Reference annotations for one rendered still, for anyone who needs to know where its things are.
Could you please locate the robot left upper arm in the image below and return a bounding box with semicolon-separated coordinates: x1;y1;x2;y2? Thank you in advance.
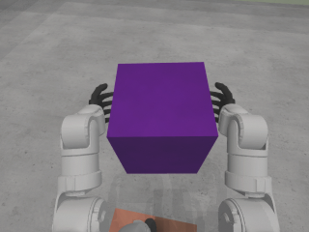
52;196;110;232

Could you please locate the robot right upper arm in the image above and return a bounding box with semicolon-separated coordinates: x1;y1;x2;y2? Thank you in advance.
218;198;280;232

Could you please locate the left robot foot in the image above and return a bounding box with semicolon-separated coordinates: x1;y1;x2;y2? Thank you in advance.
145;217;157;232

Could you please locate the robot left forearm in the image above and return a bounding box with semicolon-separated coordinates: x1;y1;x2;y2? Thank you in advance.
52;104;106;232

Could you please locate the right robot hand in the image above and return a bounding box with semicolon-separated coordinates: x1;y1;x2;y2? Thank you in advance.
210;82;236;123

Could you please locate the left robot shin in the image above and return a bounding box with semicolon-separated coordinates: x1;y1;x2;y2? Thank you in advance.
133;219;149;228

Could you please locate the robot right forearm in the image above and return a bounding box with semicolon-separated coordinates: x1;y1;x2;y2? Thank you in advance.
218;103;280;230

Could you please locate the left robot hand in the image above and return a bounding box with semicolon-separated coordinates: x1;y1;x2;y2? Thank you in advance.
89;83;114;123

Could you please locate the carton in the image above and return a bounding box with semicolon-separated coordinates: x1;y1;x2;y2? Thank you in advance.
106;62;218;174

